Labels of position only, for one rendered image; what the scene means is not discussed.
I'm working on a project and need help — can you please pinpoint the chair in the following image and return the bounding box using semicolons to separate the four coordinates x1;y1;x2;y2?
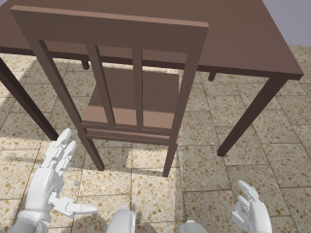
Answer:
10;5;209;178

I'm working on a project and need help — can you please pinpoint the left robot forearm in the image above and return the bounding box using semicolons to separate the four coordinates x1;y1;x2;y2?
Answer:
8;209;52;233

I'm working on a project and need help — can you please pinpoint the left robot thigh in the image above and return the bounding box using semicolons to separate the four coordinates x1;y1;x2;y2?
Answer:
105;209;136;233

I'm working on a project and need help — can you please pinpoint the right robot thigh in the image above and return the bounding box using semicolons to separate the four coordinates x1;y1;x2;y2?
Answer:
179;222;208;233

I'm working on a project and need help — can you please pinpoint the robot thigh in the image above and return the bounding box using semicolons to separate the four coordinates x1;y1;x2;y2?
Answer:
179;222;208;233
105;209;136;233

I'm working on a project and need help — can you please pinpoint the left robot hand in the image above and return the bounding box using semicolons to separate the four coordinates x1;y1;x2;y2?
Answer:
24;128;99;218

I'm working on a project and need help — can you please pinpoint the table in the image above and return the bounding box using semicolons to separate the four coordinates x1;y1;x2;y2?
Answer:
0;0;304;157

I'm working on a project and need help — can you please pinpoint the right robot hand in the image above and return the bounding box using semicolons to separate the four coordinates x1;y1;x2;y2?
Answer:
232;180;273;233

